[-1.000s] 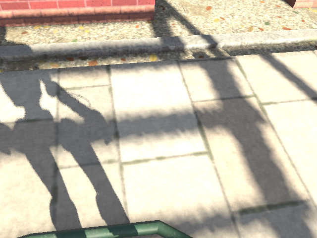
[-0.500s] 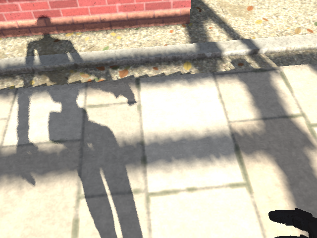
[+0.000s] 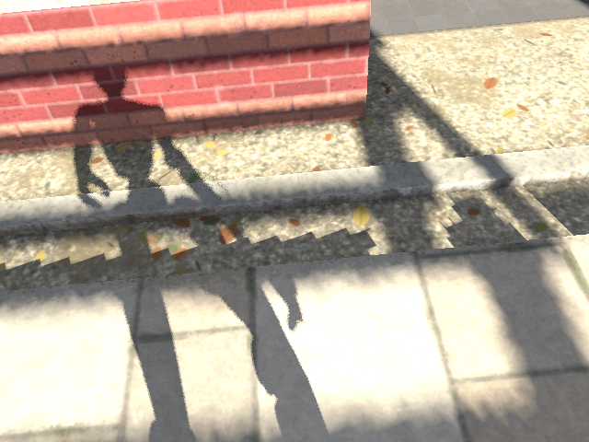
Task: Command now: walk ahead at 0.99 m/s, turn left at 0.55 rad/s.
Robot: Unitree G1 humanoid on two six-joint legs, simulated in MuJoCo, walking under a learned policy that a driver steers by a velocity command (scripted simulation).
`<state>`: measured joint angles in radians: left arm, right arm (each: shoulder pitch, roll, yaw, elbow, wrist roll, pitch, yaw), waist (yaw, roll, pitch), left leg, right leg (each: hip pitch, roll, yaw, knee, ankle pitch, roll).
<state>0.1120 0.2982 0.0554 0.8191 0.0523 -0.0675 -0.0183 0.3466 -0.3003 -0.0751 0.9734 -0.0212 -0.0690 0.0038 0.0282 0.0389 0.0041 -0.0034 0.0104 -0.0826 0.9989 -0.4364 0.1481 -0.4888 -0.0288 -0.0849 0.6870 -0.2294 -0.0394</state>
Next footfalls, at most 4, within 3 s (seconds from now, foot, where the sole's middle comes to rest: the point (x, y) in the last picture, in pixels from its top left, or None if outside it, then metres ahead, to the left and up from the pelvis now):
0.44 left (288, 433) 0.52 0.11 -0.75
0.88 right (258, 324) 0.79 0.19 -0.75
1.24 left None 0.47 0.19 -0.75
1.62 right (277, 368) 0.67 0.14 -0.75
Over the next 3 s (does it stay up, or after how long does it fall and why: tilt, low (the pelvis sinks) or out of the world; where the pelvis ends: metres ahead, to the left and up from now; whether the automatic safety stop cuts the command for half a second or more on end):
stays up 0.54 0.20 0.03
